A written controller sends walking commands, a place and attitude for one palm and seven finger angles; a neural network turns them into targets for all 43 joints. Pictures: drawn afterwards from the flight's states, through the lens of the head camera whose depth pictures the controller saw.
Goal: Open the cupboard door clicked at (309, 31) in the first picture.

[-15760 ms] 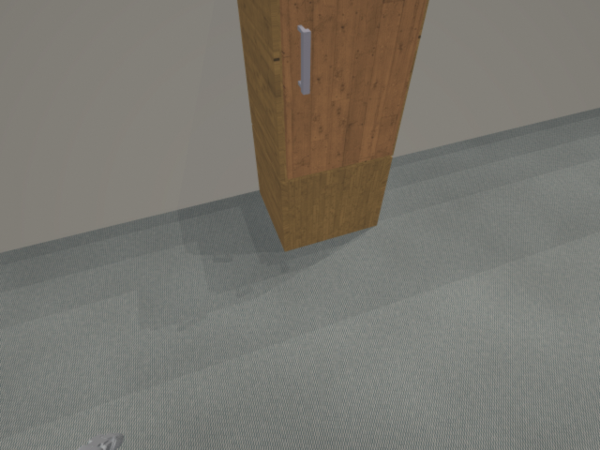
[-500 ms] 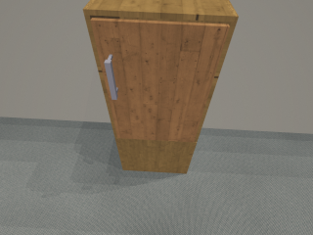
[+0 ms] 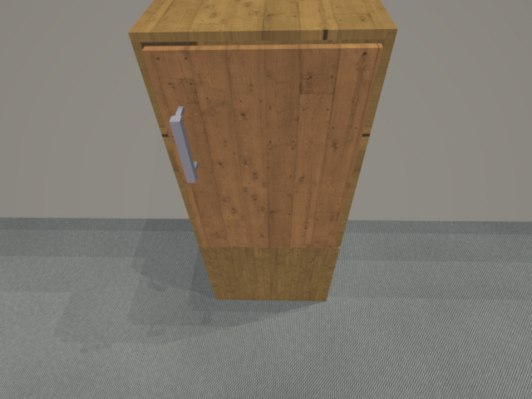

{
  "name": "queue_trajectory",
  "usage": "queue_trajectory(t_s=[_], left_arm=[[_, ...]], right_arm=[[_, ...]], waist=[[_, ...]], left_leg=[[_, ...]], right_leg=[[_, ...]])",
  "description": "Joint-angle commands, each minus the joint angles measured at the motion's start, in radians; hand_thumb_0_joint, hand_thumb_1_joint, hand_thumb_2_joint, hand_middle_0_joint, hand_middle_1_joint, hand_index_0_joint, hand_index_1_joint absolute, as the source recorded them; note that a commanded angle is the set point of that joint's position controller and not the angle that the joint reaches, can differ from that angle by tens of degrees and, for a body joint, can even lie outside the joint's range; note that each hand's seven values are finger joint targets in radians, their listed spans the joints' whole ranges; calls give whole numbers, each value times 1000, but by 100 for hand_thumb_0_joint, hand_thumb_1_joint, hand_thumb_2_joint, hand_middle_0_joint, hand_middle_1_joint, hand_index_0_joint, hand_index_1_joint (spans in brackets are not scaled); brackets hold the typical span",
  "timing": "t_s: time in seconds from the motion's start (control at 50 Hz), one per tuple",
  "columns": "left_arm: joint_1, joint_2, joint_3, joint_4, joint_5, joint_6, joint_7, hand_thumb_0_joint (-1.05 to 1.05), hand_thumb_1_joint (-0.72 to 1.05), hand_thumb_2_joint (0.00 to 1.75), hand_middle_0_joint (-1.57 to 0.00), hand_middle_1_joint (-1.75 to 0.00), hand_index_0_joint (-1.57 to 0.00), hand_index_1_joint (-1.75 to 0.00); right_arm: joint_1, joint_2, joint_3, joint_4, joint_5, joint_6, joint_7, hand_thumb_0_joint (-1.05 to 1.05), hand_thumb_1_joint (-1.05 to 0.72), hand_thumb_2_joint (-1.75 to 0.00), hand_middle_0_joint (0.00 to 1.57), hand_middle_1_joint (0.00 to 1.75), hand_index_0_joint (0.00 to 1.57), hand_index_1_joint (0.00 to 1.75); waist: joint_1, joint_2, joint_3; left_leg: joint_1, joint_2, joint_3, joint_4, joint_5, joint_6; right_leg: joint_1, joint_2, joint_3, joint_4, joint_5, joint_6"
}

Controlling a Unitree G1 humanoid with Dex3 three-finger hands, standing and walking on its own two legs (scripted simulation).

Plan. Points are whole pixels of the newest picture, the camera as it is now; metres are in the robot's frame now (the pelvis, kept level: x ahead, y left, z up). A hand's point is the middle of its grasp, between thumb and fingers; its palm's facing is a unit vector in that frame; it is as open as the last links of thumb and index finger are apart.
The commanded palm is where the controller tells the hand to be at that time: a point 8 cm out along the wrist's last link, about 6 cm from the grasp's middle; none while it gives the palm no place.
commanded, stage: look again from close up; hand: left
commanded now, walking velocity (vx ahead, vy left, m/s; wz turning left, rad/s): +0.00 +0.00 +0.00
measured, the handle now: (186, 146) +0.56 +0.20 +0.06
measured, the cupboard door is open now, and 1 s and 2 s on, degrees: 0 0 0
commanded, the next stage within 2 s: raise the hand with hooked fingers in 0.08 s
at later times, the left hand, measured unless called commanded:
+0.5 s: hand (151, 363) +0.18 +0.19 -0.03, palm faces +0.04 -1.00 -0.07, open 8.0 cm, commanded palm +0.14 +0.25 -0.04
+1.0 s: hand (117, 341) +0.20 +0.23 +0.00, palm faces +0.04 -1.00 -0.05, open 10.9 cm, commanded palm +0.17 +0.28 +0.01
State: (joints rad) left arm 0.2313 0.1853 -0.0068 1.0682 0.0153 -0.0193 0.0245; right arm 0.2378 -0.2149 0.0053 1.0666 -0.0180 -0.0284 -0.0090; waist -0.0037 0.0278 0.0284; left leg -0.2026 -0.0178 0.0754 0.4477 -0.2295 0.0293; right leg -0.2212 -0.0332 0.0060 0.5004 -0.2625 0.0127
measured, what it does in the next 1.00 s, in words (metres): lowers itself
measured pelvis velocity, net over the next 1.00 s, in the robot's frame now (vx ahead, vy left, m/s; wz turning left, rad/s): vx -0.02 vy -0.01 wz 0.04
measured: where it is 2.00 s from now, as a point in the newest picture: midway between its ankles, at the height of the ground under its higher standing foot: outside the picture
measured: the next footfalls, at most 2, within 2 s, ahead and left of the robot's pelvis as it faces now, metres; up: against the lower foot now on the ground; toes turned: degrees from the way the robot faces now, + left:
none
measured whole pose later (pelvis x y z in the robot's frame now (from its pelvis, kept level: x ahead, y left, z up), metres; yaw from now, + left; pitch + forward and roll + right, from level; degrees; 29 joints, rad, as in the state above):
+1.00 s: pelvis -0.02 -0.01 -0.06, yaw +2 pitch +11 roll -2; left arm 0.29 0.32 0.33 0.11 -0.37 -0.31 -0.42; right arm 0.29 -0.24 0.03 0.58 0.03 -0.24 -0.06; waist -0.01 0.03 -0.10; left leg -0.76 0.03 -0.01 1.01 -0.44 0.01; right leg -0.71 0.00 -0.07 0.97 -0.45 -0.01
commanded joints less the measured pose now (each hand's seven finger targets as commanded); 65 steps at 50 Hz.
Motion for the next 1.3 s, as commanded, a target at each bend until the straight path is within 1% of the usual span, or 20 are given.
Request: queue_trajectory(t_s=[0.0, 0.14, 0.16, 0.18, 0.2, 0.22, 0.24, 0.26, 0.3, 0.32, 0.34, 0.4, 0.44, 0.52, 0.62, 0.72, 0.78, 0.82, 1.0, 1.28], left_arm=[[24, 163, 31, -38, 1, -17, 6, 0, 90, 90, -20, -30, -20, -30], [-18, 197, 35, -41, 1, -17, 3, 0, 90, 90, -20, -30, -20, -30], [102, 127, 24, -11, 3, -21, 47, 0, 90, 90, -20, -30, -20, -30], [-668, 446, 322, -1472, -158, -233, 42, 0, 88, 89, -20, -32, -20, -32], [-62, 349, 276, -1155, -88, -201, 42, 0, 85, 88, -20, -33, -20, -33], [172, 92, 138, -1041, -162, -109, 44, 0, 83, 87, -21, -34, -21, -34], [110, 28, 125, -1007, -174, -124, 26, 0, 81, 86, -21, -36, -21, -36], [93, 66, 177, -1012, -201, -187, 0, 0, 78, 85, -21, -37, -21, -37], [275, 22, 203, -845, -239, -327, -92, 0, 74, 83, -21, -40, -21, -40], [344, 34, 242, -769, -255, -400, -155, 0, 71, 82, -21, -42, -21, -42], [326, 46, 253, -789, -274, -489, -222, 0, 69, 81, -22, -43, -22, -43], [229, 168, 329, -833, -311, -690, -428, 0, 62, 78, -22, -48, -22, -48], [175, 203, 354, -905, -368, -660, -513, 0, 57, 76, -22, -51, -22, -51], [26, 250, 401, -1149, -451, -545, -523, 0, 48, 72, -23, -57, -23, -57], [-72, 261, 354, -1278, -385, -481, -471, 0, 36, 67, -24, -64, -24, -64], [17, 275, 388, -1175, -383, -384, -479, 0, 25, 62, -25, -72, -25, -72], [64, 279, 413, -1156, -399, -343, -465, 0, 18, 59, -25, -76, -25, -76], [62, 305, 453, -1118, -414, -333, -456, 0, 13, 57, -25, -80, -25, -80], [-42, 314, 415, -1170, -402, -379, -437, 0, -8, 48, -27, -93, -27, -93], [-201, 367, 435, -1135, -390, -290, -437, 0, -41, 34, -29, -114, -29, -114]], right_arm=[[6, -127, -27, -33, 2, -21, -12, 0, -90, -90, 20, 30, 20, 30], [-27, -154, -27, -28, 2, -18, -12, 0, -90, -90, 20, 30, 20, 30], [-47, -124, -29, -78, 17, -14, -9, 0, -90, -90, 20, 30, 20, 30], [-16, -226, -73, -402, 56, -145, -39, 0, -90, -90, 20, 30, 20, 30], [-89, -174, -60, -389, 35, -231, -78, 0, -90, -90, 20, 30, 20, 30], [-113, -132, -54, -389, 45, -256, -70, 0, -90, -90, 20, 30, 20, 30], [-52, -128, -63, -376, 56, -265, -57, 0, -90, -90, 20, 30, 20, 30], [-78, -158, -85, -423, 42, -276, -54, 0, -90, -90, 20, 30, 20, 30], [-96, -158, -96, -463, 23, -281, -43, 0, -90, -90, 20, 30, 20, 30], [-105, -157, -104, -486, 29, -284, -30, 0, -90, -90, 20, 30, 20, 30], [-109, -156, -104, -509, 25, -288, -19, 0, -90, -90, 20, 30, 20, 30], [-128, -169, -113, -590, 34, -320, -3, 0, -90, -90, 20, 30, 20, 30], [-124, -180, -109, -656, 48, -317, -7, 0, -90, -90, 20, 30, 20, 30], [-80, -166, -91, -711, 62, -299, -47, 0, -90, -90, 20, 30, 20, 30], [-40, -158, -73, -648, 49, -281, -73, 0, -90, -90, 20, 30, 20, 30], [-60, -157, -63, -633, 57, -279, -78, 0, -90, -90, 20, 30, 20, 30], [-66, -150, -56, -651, 60, -274, -75, 0, -90, -90, 20, 30, 20, 30], [-71, -153, -53, -654, 57, -270, -75, 0, -90, -90, 20, 30, 20, 30], [-28, -178, -42, -656, 61, -295, -71, 0, -90, -90, 20, 30, 20, 30], [-20, -192, -24, -654, 70, -282, -82, 0, -90, -90, 20, 30, 20, 30]], waist=[[7, -29, -15], [6, -31, -29], [24, -93, -66], [-59, 20, -500], [57, 192, -420], [9, 228, -259], [-39, 94, -121], [-30, 24, -22], [2, -194, -17], [36, -192, -21], [44, -211, -76], [49, -129, -218], [61, -39, -313], [26, -53, -410], [-30, 31, -359], [1, 53, -350], [18, 11, -360], [30, -34, -345], [7, 38, -319], [10, 95, -287]], left_leg=[[18, 124, -117, -96, 117, 10], [35, 129, -115, -91, 146, 5], [21, 157, -66, 103, 234, -24], [184, 14, -95, -9, 364, -11], [263, 59, -79, -1, 492, -3], [135, 47, -80, 2, 411, -47], [56, 46, -87, 35, 312, -38], [-49, 35, -95, 80, 184, -34], [-240, 16, -85, 184, 21, -32], [-316, 3, -73, 243, -11, -39], [-386, -5, -68, 306, -44, -42], [-544, -15, -56, 484, -99, -37], [-562, -20, -43, 537, -108, -24], [-567, 0, -60, 598, -86, -2], [-501, 28, -97, 590, 17, 10], [-455, 25, -115, 517, 24, 4], [-450, 19, -112, 465, -4, 0], [-468, 19, -116, 453, -8, -2], [-381, 22, -119, 370, -71, -3], [-246, 29, -136, 269, -17, -16]], right_leg=[[5, -71, 79, -94, 128, -53], [28, -78, 80, -105, 174, -54], [54, -129, 104, -89, 474, -27], [103, -16, -11, 6, 465, -58], [29, 18, -31, 47, 250, -67], [-57, 18, -93, 29, 91, -53], [-131, 24, -104, 15, 109, -36], [-197, 31, -115, 25, 83, -32], [-326, 43, -129, 112, -38, -25], [-356, 35, -109, 165, -62, -33], [-396, 33, -95, 231, -94, -35], [-458, 19, 3, 360, -154, -43], [-446, 11, 63, 381, -193, -40], [-397, 15, 124, 353, -173, -7], [-439, 47, 53, 393, 34, -18], [-417, 58, -6, 366, 10, -31], [-377, 50, -19, 330, -34, -22], [-355, 53, -17, 318, -55, -24], [-382, 57, -52, 286, -123, -31], [-311, 65, -82, 233, -31, -39]])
